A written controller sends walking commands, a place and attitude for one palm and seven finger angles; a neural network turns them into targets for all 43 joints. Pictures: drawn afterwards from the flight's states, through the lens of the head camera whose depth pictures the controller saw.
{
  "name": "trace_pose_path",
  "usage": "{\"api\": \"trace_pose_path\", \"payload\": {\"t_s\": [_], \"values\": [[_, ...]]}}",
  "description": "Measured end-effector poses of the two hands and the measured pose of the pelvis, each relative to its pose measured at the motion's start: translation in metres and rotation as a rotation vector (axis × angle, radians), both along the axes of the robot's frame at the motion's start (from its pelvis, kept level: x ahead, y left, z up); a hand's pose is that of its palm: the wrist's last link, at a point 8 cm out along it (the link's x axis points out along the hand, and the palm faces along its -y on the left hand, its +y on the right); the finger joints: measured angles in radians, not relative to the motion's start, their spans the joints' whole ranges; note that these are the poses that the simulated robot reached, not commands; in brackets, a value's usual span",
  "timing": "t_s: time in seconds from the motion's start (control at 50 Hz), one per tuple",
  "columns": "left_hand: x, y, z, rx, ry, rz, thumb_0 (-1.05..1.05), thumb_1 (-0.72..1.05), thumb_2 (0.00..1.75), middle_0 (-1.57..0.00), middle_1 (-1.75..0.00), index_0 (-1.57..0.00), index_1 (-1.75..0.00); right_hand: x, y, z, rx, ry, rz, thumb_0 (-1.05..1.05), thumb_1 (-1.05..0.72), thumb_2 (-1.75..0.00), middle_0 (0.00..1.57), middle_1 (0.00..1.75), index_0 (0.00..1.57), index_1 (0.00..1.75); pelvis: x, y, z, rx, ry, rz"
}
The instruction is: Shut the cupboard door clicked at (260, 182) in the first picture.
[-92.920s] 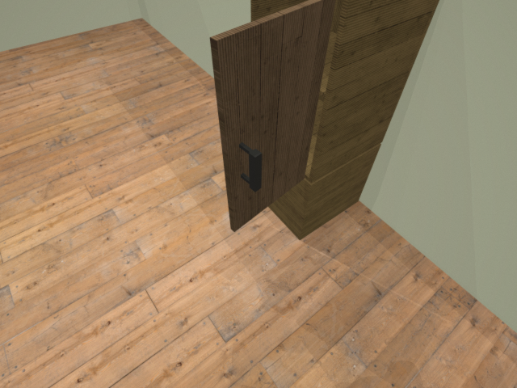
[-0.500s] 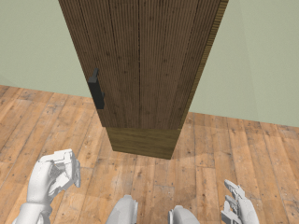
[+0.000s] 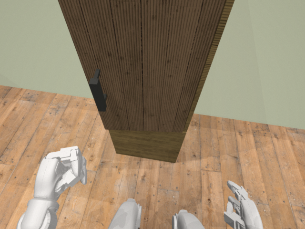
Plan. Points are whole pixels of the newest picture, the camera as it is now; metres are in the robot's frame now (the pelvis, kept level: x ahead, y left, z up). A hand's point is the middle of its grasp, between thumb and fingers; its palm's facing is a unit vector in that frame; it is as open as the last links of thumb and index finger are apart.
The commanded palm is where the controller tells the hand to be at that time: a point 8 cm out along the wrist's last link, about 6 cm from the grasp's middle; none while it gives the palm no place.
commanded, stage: bring the fist close to the handle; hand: left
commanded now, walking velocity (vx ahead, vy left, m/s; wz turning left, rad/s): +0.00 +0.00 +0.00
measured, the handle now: (100, 90) +0.48 +0.20 +0.05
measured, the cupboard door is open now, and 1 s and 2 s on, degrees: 7 7 0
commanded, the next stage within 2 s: push the door shut along its arc in 1.24 s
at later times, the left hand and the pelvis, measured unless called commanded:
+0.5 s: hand (96, 138) +0.32 +0.17 +0.05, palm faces +0.01 -1.00 -0.02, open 3.1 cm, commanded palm +0.31 +0.22 +0.05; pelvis +0.00 +0.01 +0.01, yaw -1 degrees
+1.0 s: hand (109, 115) +0.39 +0.15 +0.06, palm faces +0.02 -1.00 -0.03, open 3.1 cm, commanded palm +0.36 +0.21 +0.05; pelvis +0.00 +0.00 +0.01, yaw -1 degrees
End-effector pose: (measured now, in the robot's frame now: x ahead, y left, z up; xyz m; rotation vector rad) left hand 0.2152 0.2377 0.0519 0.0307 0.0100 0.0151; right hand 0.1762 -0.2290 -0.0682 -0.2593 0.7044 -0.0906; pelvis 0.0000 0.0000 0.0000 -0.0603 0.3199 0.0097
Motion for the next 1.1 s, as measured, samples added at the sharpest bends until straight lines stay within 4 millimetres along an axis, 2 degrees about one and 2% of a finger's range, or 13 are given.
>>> {"api": "trace_pose_path", "payload": {"t_s": [0.14, 0.34, 0.42, 0.56, 0.7, 0.9, 1.1], "values": [[0.029, -0.003, 0.001, -0.013, -0.013, -0.018, 0.02, 0.9, 0.9, -1.3, -1.5, -1.3, -1.5, -0.008, 0.001, -0.002, -0.003, 0.035, -0.016, 0.01, -0.9, -0.89, 0.21, 0.3, 0.21, 0.3, -0.001, 0.003, 0.002, -0.002, 0.002, -0.002], [0.054, -0.012, 0.003, -0.008, -0.009, -0.015, 0.02, 0.9, 0.9, -1.3, -1.5, -1.3, -1.5, -0.023, 0.001, 0.001, 0.003, 0.089, -0.035, 0.01, -0.9, -0.89, 0.21, 0.3, 0.21, 0.3, 0.001, 0.008, 0.01, 0.006, -0.003, -0.008], [0.07, -0.013, -0.001, -0.007, -0.016, -0.007, 0.02, 0.9, 0.9, -1.3, -1.5, -1.3, -1.5, -0.028, -0.001, -0.003, -0.006, 0.117, -0.04, 0.01, -0.9, -0.89, 0.21, 0.3, 0.21, 0.3, 0.0, 0.008, 0.01, 0.006, 0.002, -0.009], [0.096, -0.017, 0.004, -0.008, -0.036, -0.013, 0.02, 0.9, 0.9, -1.3, -1.5, -1.3, -1.5, -0.036, -0.004, -0.006, -0.003, 0.16, -0.062, 0.01, -0.9, -0.89, 0.21, 0.3, 0.21, 0.3, 0.001, 0.009, 0.012, 0.009, 0.006, -0.014], [0.114, -0.024, 0.006, -0.01, -0.031, -0.007, 0.02, 0.9, 0.9, -1.3, -1.5, -1.3, -1.5, -0.045, -0.008, -0.007, 0.006, 0.197, -0.083, 0.01, -0.9, -0.89, 0.21, 0.3, 0.21, 0.3, 0.003, 0.008, 0.015, 0.016, 0.006, -0.021], [0.145, -0.025, 0.005, 0.004, -0.043, 0.015, 0.02, 0.9, 0.9, -1.3, -1.5, -1.3, -1.5, -0.062, -0.018, -0.017, -0.001, 0.264, -0.109, 0.01, -0.91, -0.89, 0.21, 0.3, 0.21, 0.3, 0.001, 0.004, 0.013, 0.018, 0.02, -0.022], [0.15, -0.033, 0.002, -0.001, -0.015, 0.018, 0.02, 0.9, 0.9, -1.3, -1.5, -1.3, -1.5, -0.08, -0.023, -0.018, 0.016, 0.319, -0.145, 0.01, -0.91, -0.89, 0.21, 0.3, 0.21, 0.3, 0.003, 0.0, 0.016, 0.032, 0.023, -0.036]]}}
